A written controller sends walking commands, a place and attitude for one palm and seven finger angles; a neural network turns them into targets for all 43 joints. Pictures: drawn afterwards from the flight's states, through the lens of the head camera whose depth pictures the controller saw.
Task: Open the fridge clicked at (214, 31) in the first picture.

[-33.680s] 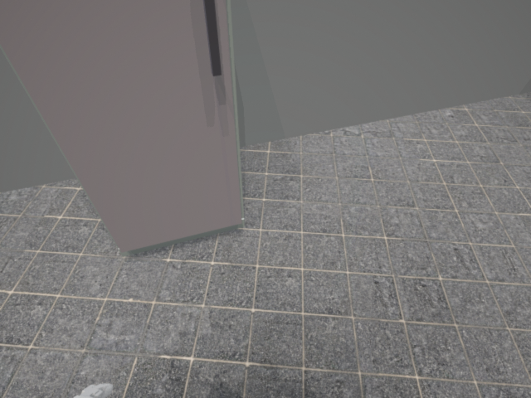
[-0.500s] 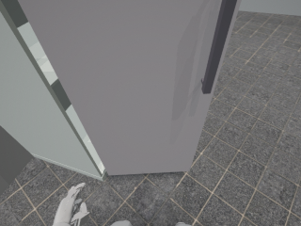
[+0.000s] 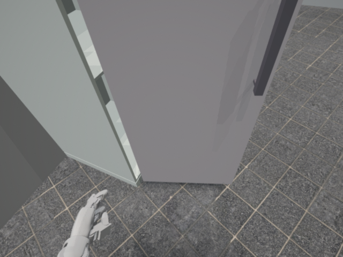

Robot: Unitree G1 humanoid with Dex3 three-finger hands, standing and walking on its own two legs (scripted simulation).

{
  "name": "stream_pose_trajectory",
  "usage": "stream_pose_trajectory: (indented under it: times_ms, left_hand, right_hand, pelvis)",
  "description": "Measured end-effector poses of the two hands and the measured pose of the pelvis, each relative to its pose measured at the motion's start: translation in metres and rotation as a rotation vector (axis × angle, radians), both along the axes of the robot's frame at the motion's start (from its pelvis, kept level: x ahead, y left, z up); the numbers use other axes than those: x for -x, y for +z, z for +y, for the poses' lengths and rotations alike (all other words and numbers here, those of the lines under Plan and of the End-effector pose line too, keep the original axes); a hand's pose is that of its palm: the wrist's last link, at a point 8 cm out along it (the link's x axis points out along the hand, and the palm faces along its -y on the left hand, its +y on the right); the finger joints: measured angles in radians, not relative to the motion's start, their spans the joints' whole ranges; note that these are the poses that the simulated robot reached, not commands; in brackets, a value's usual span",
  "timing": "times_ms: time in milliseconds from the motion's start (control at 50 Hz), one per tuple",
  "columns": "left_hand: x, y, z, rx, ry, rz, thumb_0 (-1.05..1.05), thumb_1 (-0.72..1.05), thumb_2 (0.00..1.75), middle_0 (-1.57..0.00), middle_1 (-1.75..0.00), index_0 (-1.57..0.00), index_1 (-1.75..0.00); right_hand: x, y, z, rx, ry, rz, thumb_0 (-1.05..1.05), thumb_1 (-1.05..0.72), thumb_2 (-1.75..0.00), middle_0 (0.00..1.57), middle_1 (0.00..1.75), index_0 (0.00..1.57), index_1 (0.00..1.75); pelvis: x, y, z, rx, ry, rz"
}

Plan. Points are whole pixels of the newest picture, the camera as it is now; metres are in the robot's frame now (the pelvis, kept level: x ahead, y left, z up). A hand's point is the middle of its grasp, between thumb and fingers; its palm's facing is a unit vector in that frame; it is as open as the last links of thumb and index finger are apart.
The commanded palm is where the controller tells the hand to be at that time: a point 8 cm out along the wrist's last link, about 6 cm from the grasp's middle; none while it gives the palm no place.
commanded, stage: stop stepping back and stand still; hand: right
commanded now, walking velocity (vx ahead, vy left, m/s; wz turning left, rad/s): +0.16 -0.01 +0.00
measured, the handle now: (274, 33) +0.58 -0.21 +0.22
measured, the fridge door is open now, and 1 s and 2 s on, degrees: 69 69 69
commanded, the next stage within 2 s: let the arm hang, fingers relaxed in 0.72 s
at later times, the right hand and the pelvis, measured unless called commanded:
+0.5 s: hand out of the picture +0.12 -0.27 +0.16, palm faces +0.50 +0.76 -0.42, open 7.4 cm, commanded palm +0.05 -0.30 +0.17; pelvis -0.07 +0.01 -0.01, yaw -4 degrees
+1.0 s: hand out of the picture +0.08 -0.25 -0.09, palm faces +0.11 +0.92 -0.39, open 7.4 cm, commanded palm none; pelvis -0.09 -0.01 -0.02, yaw -6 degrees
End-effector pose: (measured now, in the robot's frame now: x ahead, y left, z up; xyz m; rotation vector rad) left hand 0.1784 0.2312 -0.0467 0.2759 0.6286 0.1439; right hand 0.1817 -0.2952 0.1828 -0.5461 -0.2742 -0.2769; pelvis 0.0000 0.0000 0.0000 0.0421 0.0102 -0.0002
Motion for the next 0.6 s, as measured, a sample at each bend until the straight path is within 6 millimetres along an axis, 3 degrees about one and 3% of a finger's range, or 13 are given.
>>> stream_pose_trajectory:
  times_ms: [80,180,240,340,420,600]
  left_hand:
    - [0.024,-0.002,0.010,-0.003,0.008,0.002,0.01,0.90,0.90,-0.20,-0.30,-0.20,-0.30]
    - [0.050,-0.026,0.024,-0.016,-0.025,0.070,0.01,0.90,0.90,-0.20,-0.30,-0.20,-0.30]
    - [0.069,-0.032,0.026,-0.026,-0.034,0.139,0.01,0.90,0.90,-0.20,-0.30,-0.20,-0.30]
    - [0.087,-0.032,0.023,-0.042,-0.017,0.114,0.01,0.90,0.90,-0.20,-0.30,-0.20,-0.30]
    - [0.092,-0.036,0.015,-0.026,0.006,0.064,0.01,0.90,0.90,-0.20,-0.30,-0.20,-0.30]
    - [0.106,-0.038,-0.006,0.065,-0.038,0.038,0.01,0.90,0.90,-0.20,-0.30,-0.21,-0.30]
  right_hand:
    - [0.039,0.001,0.003,0.033,-0.039,0.046,0.02,-0.89,-0.89,0.21,0.30,0.21,0.31]
    - [0.093,-0.002,0.004,0.055,-0.162,0.045,0.02,-0.88,-0.89,0.21,0.30,0.22,0.31]
    - [0.111,-0.001,0.002,-0.014,-0.224,-0.003,0.02,-0.88,-0.89,0.21,0.30,0.22,0.31]
    - [0.111,-0.011,-0.011,-0.112,-0.288,-0.089,0.02,-0.88,-0.90,0.21,0.30,0.21,0.31]
    - [0.105,-0.018,-0.015,-0.110,-0.241,-0.092,0.02,-0.89,-0.90,0.20,0.30,0.21,0.30]
    - [0.120,0.001,-0.001,0.028,-0.146,-0.085,0.02,-0.89,-0.90,0.21,0.30,0.21,0.31]
  pelvis:
    - [0.017,-0.001,0.008,-0.006,-0.023,0.001]
    - [0.041,-0.010,0.020,0.046,-0.034,0.011]
    - [0.047,-0.004,0.019,0.063,-0.042,0.006]
    - [0.051,-0.005,0.012,0.063,-0.080,0.002]
    - [0.063,-0.014,0.002,0.059,-0.081,-0.021]
    - [0.077,-0.014,0.011,0.039,-0.066,-0.040]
